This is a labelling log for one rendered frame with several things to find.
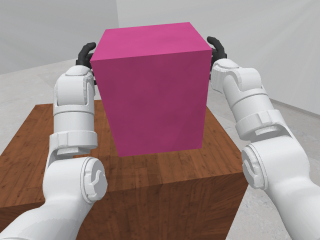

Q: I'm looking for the carton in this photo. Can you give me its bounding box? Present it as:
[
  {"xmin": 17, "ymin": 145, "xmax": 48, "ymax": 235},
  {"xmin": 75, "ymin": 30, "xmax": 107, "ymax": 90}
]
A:
[{"xmin": 90, "ymin": 22, "xmax": 213, "ymax": 157}]

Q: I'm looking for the pedestal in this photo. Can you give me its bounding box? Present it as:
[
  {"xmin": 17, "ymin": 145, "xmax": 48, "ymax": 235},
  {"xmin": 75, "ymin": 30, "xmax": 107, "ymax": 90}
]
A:
[{"xmin": 0, "ymin": 99, "xmax": 249, "ymax": 240}]

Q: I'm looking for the robot left upper arm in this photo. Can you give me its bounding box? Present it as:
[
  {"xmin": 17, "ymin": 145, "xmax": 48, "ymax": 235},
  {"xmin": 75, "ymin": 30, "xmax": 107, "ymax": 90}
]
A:
[{"xmin": 0, "ymin": 156, "xmax": 108, "ymax": 240}]

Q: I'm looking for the right robot hand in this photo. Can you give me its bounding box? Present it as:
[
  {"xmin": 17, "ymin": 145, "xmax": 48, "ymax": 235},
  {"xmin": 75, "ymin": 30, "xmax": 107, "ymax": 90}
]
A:
[{"xmin": 207, "ymin": 36, "xmax": 227, "ymax": 80}]

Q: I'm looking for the left robot hand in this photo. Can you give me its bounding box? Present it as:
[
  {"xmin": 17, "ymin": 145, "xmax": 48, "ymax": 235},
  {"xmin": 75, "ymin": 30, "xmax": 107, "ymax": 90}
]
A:
[{"xmin": 75, "ymin": 42, "xmax": 97, "ymax": 85}]

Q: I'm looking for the robot right upper arm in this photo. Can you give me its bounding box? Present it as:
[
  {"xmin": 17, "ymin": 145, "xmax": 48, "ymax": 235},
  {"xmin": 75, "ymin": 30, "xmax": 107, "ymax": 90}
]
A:
[{"xmin": 241, "ymin": 135, "xmax": 320, "ymax": 240}]

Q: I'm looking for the right robot forearm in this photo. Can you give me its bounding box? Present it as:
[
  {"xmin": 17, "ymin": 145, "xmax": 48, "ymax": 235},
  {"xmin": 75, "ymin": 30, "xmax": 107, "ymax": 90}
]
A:
[{"xmin": 210, "ymin": 58, "xmax": 311, "ymax": 176}]

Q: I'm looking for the left robot forearm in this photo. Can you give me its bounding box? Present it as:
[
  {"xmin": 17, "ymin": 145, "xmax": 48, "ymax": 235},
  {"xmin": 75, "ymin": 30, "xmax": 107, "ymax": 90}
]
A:
[{"xmin": 42, "ymin": 65, "xmax": 98, "ymax": 198}]

